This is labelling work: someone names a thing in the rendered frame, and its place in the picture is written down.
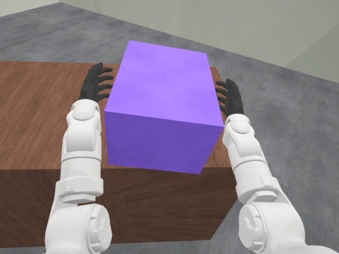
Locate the robot right hand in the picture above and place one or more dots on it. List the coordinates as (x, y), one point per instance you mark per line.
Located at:
(233, 103)

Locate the carton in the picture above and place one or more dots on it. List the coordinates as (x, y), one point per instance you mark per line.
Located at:
(162, 112)

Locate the left robot forearm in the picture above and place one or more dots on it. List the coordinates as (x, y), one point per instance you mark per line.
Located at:
(80, 177)

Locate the robot left hand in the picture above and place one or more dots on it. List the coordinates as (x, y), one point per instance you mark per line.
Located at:
(90, 87)

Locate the robot right upper arm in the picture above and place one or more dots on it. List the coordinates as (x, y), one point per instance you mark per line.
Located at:
(274, 228)

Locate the robot left upper arm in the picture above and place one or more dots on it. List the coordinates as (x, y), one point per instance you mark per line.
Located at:
(81, 229)

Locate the right robot forearm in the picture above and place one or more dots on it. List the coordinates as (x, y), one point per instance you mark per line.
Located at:
(253, 177)

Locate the pedestal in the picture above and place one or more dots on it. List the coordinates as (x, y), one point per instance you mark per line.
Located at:
(144, 205)

